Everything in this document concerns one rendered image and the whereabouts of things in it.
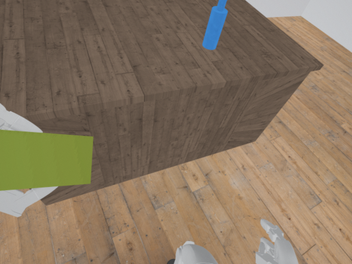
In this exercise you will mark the table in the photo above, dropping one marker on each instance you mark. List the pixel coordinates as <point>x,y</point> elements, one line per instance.
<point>134,75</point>

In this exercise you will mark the robot right hand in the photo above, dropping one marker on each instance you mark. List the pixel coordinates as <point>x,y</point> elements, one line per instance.
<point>281,252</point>

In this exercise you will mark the sponge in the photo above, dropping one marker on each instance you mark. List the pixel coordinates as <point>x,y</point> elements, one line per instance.
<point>38,160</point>

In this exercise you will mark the robot right thigh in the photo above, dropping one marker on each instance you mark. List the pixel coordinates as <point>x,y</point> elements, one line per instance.
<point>193,254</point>

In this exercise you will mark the robot left hand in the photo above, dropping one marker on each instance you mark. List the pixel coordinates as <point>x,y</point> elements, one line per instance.
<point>14,202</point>

